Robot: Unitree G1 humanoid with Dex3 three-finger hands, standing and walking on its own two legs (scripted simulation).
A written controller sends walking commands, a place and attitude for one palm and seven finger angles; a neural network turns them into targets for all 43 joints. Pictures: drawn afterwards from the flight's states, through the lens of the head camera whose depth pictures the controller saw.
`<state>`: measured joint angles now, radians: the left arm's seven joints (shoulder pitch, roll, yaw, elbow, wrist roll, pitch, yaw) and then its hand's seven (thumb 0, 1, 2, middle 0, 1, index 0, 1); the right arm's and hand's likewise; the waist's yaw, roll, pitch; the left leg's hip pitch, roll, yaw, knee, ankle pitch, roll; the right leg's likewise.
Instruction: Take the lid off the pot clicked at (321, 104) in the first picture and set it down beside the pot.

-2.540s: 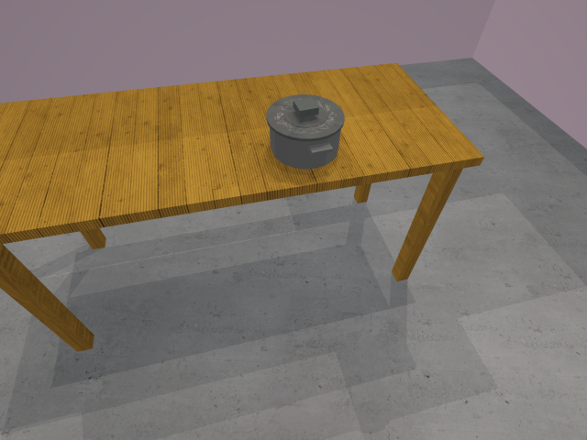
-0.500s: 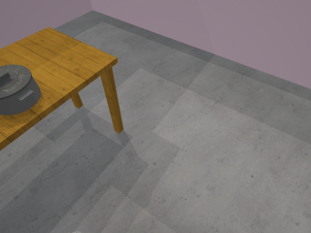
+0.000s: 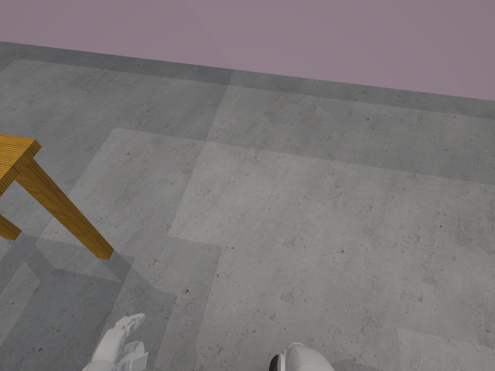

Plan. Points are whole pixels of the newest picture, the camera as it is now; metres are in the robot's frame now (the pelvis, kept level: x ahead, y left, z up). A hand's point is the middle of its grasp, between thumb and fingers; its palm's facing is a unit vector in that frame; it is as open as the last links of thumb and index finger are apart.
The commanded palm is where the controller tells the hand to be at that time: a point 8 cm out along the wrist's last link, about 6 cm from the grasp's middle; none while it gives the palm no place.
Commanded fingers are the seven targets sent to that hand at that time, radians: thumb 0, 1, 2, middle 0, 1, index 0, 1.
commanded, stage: walk to a spot facing it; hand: left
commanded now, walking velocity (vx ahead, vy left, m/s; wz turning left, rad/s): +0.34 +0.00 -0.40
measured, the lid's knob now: out of the picture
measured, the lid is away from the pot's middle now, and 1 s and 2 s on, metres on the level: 0.00 0.00 0.00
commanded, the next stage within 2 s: turn to face it in 0.24 s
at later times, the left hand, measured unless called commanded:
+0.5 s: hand (138, 327) +0.21 +0.21 -0.15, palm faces -0.07 -0.98 -0.19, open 7.4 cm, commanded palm none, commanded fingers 0.00 0.90 0.90 -0.20 -0.30 -0.20 -0.30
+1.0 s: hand (159, 290) +0.28 +0.18 -0.13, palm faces +0.21 -0.95 -0.24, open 7.3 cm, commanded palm none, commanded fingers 0.00 0.90 0.90 -0.20 -0.30 -0.20 -0.30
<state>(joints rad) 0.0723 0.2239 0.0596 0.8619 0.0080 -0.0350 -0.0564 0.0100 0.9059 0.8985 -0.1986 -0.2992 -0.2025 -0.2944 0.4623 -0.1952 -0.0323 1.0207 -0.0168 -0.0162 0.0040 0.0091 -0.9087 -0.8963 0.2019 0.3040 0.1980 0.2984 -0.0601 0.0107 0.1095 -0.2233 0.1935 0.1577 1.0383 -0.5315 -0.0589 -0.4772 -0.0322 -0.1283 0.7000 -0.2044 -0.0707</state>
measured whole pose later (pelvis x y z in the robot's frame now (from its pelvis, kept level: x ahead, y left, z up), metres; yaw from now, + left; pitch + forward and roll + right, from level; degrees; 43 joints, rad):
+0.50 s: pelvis +0.18 +0.02 +0.03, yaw -9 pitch -1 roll +0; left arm 0.32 0.23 0.07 1.04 0.02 -0.01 -0.01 0.01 0.91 0.90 -0.20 -0.30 -0.20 -0.29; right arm 0.20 -0.14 -0.02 0.93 -0.03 -0.07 -0.01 0.00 -0.91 -0.90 0.20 0.30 0.20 0.30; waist 0.02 -0.05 0.02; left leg -0.29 0.03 0.12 0.51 -0.21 0.03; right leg -0.40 -0.03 -0.03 1.05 -0.42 0.00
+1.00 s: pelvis +0.23 -0.02 +0.03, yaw +10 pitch -1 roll +2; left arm 0.22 0.18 0.06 0.92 0.02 0.00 0.03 0.00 0.91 0.90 -0.20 -0.30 -0.21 -0.30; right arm 0.20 -0.22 -0.09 0.97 -0.02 0.07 0.02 0.01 -0.92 -0.90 0.20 0.30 0.19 0.30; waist -0.01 -0.02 0.07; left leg -0.48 0.05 0.08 0.97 -0.43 -0.06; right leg -0.20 -0.12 -0.21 0.53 -0.30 -0.01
